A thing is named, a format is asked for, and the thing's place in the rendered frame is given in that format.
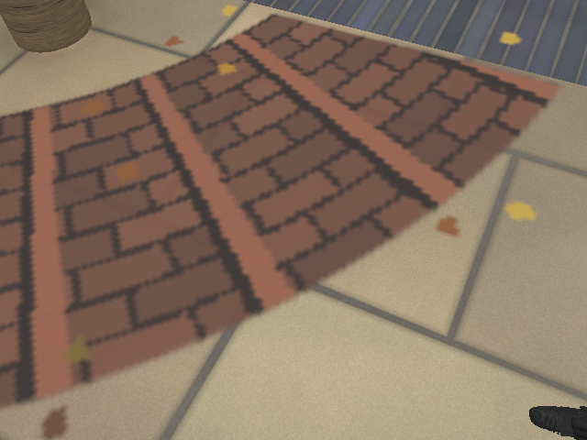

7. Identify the robot right hand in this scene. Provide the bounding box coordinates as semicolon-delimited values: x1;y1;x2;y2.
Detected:
529;406;587;440

